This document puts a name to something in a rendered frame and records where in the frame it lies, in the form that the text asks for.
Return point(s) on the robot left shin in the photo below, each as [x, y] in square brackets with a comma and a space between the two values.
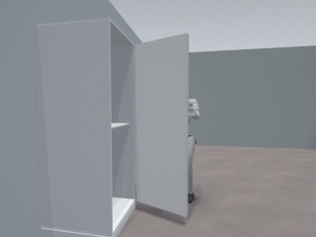
[190, 181]

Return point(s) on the left robot forearm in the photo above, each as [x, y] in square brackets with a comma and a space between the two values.
[198, 116]

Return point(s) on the left robot thigh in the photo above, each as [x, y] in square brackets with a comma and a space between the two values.
[191, 151]

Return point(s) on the robot left upper arm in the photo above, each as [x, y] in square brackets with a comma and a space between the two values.
[194, 104]

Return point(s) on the left robot hand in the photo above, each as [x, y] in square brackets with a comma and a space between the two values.
[193, 112]

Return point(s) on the fridge door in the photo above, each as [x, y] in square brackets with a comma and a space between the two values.
[162, 123]

